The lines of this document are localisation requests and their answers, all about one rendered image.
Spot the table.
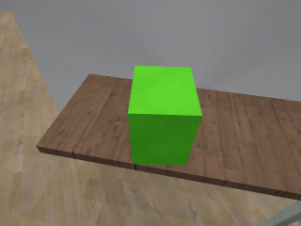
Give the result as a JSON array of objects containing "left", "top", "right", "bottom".
[{"left": 36, "top": 73, "right": 301, "bottom": 226}]

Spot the carton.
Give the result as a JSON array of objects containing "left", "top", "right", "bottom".
[{"left": 128, "top": 66, "right": 202, "bottom": 166}]

